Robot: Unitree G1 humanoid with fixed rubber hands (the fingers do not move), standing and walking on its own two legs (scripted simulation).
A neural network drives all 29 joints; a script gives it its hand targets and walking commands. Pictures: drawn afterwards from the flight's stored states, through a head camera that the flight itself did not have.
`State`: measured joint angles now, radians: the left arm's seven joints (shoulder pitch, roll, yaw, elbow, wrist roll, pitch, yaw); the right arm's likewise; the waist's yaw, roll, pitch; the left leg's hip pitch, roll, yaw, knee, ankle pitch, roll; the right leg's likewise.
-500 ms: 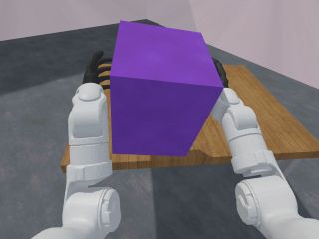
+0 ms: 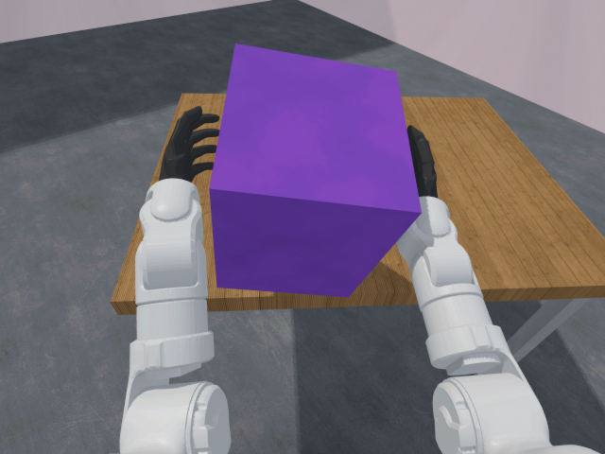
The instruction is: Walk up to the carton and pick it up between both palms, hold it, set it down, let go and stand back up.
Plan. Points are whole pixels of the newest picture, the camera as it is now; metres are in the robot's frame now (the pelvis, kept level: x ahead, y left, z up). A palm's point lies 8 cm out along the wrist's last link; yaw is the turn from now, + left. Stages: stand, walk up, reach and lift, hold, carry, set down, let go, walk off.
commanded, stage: set down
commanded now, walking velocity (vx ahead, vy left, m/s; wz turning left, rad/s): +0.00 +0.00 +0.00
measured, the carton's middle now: (299, 187) +0.41 +0.00 +0.15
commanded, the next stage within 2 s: none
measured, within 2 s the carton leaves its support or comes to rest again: neither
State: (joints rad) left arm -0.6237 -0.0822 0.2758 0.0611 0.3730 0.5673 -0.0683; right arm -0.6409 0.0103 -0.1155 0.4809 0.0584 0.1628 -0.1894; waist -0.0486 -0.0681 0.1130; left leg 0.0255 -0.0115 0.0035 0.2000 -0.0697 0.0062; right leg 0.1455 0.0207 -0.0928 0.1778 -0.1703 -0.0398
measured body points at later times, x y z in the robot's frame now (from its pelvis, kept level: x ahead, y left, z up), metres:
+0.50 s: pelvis +0.01 -0.01 +0.00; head +0.00 +0.02 +0.45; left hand +0.39 +0.15 +0.18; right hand +0.40 -0.14 +0.16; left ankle +0.04 +0.12 -0.75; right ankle -0.03 -0.09 -0.75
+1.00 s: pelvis +0.01 +0.00 +0.00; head +0.01 +0.02 +0.45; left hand +0.41 +0.15 +0.15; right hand +0.42 -0.14 +0.14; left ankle +0.04 +0.12 -0.75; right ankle -0.03 -0.08 -0.75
